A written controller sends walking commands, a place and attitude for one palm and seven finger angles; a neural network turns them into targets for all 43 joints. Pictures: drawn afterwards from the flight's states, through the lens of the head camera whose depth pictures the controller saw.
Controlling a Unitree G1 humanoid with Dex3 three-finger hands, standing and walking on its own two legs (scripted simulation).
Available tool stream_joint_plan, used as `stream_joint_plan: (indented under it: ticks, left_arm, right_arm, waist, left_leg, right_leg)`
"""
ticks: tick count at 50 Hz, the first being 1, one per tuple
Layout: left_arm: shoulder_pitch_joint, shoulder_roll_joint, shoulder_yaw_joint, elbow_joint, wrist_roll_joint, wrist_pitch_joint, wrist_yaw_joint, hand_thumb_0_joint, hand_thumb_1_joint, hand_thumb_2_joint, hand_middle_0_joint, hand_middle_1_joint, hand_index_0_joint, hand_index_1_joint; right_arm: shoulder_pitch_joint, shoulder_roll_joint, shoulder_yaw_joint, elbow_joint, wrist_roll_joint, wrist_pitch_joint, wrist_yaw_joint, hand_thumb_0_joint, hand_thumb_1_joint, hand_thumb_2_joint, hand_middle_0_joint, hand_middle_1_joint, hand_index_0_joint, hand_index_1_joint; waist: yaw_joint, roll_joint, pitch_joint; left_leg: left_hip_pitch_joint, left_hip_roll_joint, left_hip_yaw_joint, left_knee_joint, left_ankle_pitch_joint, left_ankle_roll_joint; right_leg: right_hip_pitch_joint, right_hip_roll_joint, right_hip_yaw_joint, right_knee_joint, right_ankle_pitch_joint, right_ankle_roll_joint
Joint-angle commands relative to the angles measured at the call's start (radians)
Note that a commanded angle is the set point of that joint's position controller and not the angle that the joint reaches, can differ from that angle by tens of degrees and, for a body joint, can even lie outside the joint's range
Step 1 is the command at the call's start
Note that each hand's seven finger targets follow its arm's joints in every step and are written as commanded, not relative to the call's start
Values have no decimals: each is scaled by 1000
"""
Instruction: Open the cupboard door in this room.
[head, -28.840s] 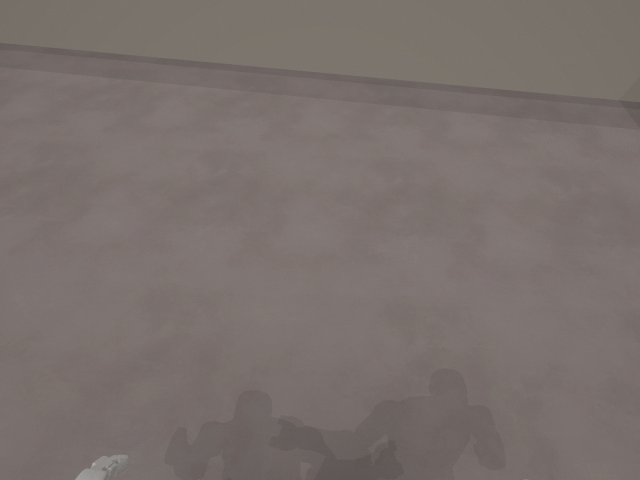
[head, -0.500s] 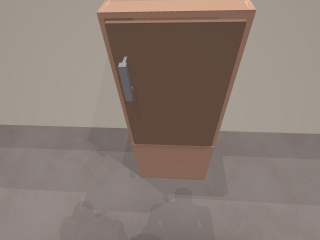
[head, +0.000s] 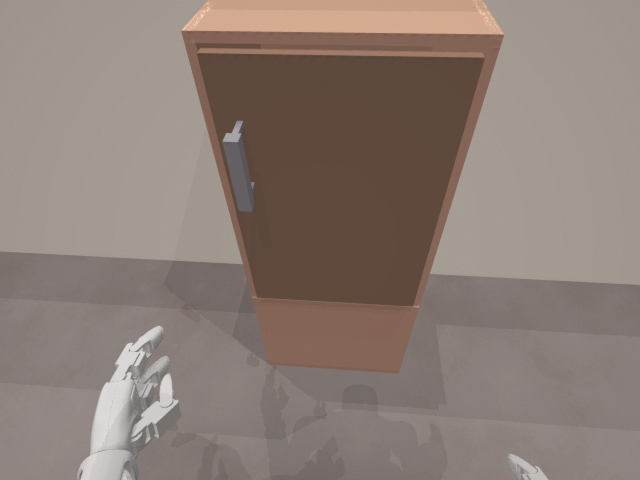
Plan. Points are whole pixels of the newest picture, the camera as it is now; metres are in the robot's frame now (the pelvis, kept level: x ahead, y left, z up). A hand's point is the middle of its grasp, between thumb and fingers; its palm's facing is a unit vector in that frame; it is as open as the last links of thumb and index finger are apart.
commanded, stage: raise the hand with hooked fingers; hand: left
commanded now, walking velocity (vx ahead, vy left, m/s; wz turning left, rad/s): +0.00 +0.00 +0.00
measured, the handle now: (242, 167) +0.56 +0.14 +0.09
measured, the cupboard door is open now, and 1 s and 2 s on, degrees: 0 0 0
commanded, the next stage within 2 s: move the hooked fingers beside the handle in 1.90 s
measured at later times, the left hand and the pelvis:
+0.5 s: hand (164, 427) +0.19 +0.19 +0.01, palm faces -0.19 -0.98 -0.08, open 10.3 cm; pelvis -0.05 -0.02 -0.06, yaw +1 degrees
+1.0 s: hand (85, 371) +0.22 +0.27 +0.08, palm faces +0.00 -1.00 -0.07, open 13.2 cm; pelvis -0.04 +0.02 -0.02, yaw +0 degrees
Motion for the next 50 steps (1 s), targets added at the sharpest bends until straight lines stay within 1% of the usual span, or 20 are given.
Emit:
stream_joint_plan:
  ticks: [1,3,5,8,11,12,13,15,18,20,23,24,26,28,33,36,39,43,48,50]
  left_arm:
    - [379,7,97,82,-74,-234,-210,0,643,790,-218,-465,-218,-465]
    - [398,88,184,109,-101,-336,-351,0,597,770,-222,-495,-222,-495]
    - [324,164,231,58,-124,-401,-464,0,550,750,-225,-525,-225,-525]
    - [139,257,323,-166,-180,-416,-494,0,480,720,-230,-570,-230,-570]
    - [-24,214,295,-409,-221,-483,-458,0,410,690,-235,-615,-235,-615]
    - [-76,225,291,-452,-221,-508,-442,0,387,680,-237,-630,-237,-630]
    - [-186,220,245,-482,-218,-525,-446,0,363,670,-238,-645,-238,-645]
    - [-203,171,172,-405,-206,-535,-469,0,317,650,-242,-675,-242,-675]
    - [-267,220,146,-267,-213,-453,-550,0,247,620,-247,-720,-247,-720]
    - [-236,293,192,-199,-194,-346,-588,0,200,600,-250,-750,-250,-750]
    - [-107,391,334,-150,-214,-169,-586,0,130,570,-255,-795,-255,-795]
    - [-82,379,361,-206,-237,-142,-569,0,107,560,-257,-810,-257,-810]
    - [-30,357,417,-248,-286,-118,-508,0,60,540,-260,-840,-260,-840]
    - [-15,333,438,-259,-305,-135,-444,0,13,520,-263,-870,-263,-870]
    - [-137,273,307,-233,-228,-209,-402,0,-103,470,-272,-945,-272,-945]
    - [-217,287,243,-228,-195,-220,-451,0,-173,440,-277,-990,-277,-990]
    - [-348,382,299,-271,-206,-217,-482,0,-243,410,-282,-1035,-282,-1035]
    - [-378,469,414,-266,-225,-214,-459,0,-337,370,-288,-1095,-288,-1095]
    - [-382,400,375,-156,-234,-136,-465,0,-453,320,-297,-1170,-297,-1170]
    - [-397,386,339,-119,-220,-76,-487,0,-500,300,-300,-1200,-300,-1200]
  right_arm:
    - [-141,-103,-72,-245,-10,-39,32,0,-900,-900,200,300,200,300]
    - [-155,-117,-87,-306,1,-30,57,0,-900,-900,200,300,200,300]
    - [-179,-129,-86,-365,6,-26,64,0,-900,-900,200,300,200,300]
    - [-153,-121,-79,-419,5,-18,46,0,-900,-900,200,300,200,300]
    - [-103,-87,-64,-415,-1,-27,32,0,-900,-900,200,300,200,300]
    - [-91,-84,-59,-394,-2,-31,25,0,-900,-900,200,300,200,300]
    - [-76,-98,-48,-373,-10,-35,19,0,-900,-900,200,300,200,300]
    - [-79,-107,-40,-344,2,-53,6,0,-900,-900,200,300,200,300]
    - [-87,-145,-25,-330,21,-68,-11,0,-900,-900,200,300,200,300]
    - [-86,-158,-25,-345,32,-65,-22,0,-900,-900,200,300,200,300]
    - [-119,-147,-19,-397,38,-48,-21,0,-900,-900,200,300,200,300]
    - [-126,-127,-12,-418,37,-41,-18,0,-900,-900,200,300,200,300]
    - [-142,-96,-7,-429,34,-33,-14,0,-900,-900,200,300,200,300]
    - [-148,-86,-4,-427,29,-34,-9,0,-900,-900,200,300,200,300]
    - [-90,-126,-11,-393,24,-52,2,0,-900,-900,200,300,200,300]
    - [-61,-149,-10,-388,34,-73,-5,0,-900,-900,200,300,200,300]
    - [-57,-159,-7,-374,39,-87,-23,0,-900,-900,200,300,200,300]
    - [-61,-159,4,-362,33,-92,-36,0,-900,-900,200,300,200,300]
    - [-77,-151,19,-368,38,-79,-30,0,-900,-900,200,300,200,300]
    - [-75,-155,18,-372,44,-70,-31,0,-900,-900,200,300,200,300]
  waist:
    - [90,-352,31]
    - [111,-274,-41]
    - [97,-161,-111]
    - [96,9,-254]
    - [44,124,-343]
    - [22,122,-335]
    - [-23,84,-291]
    - [-59,53,-200]
    - [-75,47,-123]
    - [-47,14,-175]
    - [57,24,-300]
    - [75,21,-353]
    - [99,-29,-338]
    - [111,-74,-270]
    - [21,-36,-105]
    - [-4,16,-128]
    - [1,50,-187]
    - [39,72,-209]
    - [48,128,-135]
    - [39,103,-123]
  left_leg:
    - [-219,-14,-45,107,209,-22]
    - [-267,-31,-29,176,223,-33]
    - [-301,-40,-11,243,205,-28]
    - [-299,-45,-3,300,190,-13]
    - [-224,-18,-32,348,223,1]
    - [-224,-10,-43,367,214,3]
    - [-249,-1,-63,395,189,9]
    - [-290,14,-75,415,109,17]
    - [-352,20,-92,408,11,25]
    - [-341,14,-87,367,10,30]
    - [-297,4,-88,305,94,25]
    - [-273,2,-82,287,131,23]
    - [-267,2,-81,252,148,12]
    - [-273,6,-89,218,141,4]
    - [-259,10,-78,178,25,8]
    - [-213,11,-84,154,-37,14]
    - [-151,12,-98,127,-42,18]
    - [-89,17,-119,86,26,10]
    - [-48,21,-122,37,84,-3]
    - [-40,24,-118,29,114,-3]
  right_leg:
    - [-164,43,-1,79,271,0]
    - [-117,19,47,156,414,-1]
    - [-127,1,96,192,435,0]
    - [-126,-3,156,215,379,9]
    - [-176,17,152,237,384,13]
    - [-208,21,156,236,357,11]
    - [-270,33,154,249,316,9]
    - [-364,41,149,233,174,2]
    - [-402,52,161,191,-3,-4]
    - [-335,38,177,147,-28,4]
    - [-172,24,166,138,48,4]
    - [-118,16,155,139,101,12]
    - [-80,17,130,131,135,22]
    - [-98,36,95,128,115,11]
    - [-255,51,72,95,-38,9]
    - [-273,50,70,78,-93,5]
    - [-223,51,72,67,-81,-2]
    - [-159,64,41,73,-1,-15]
    - [-137,70,16,51,87,-20]
    - [-132,67,14,39,126,-14]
